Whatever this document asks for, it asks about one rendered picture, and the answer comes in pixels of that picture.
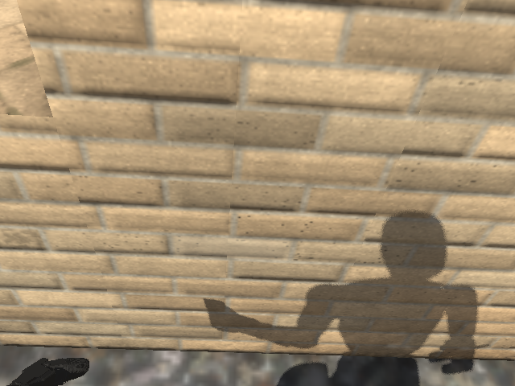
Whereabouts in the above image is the robot left hand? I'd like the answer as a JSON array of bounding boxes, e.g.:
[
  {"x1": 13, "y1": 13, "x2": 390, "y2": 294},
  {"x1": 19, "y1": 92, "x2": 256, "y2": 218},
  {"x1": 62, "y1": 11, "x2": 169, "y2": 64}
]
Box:
[{"x1": 7, "y1": 358, "x2": 89, "y2": 386}]

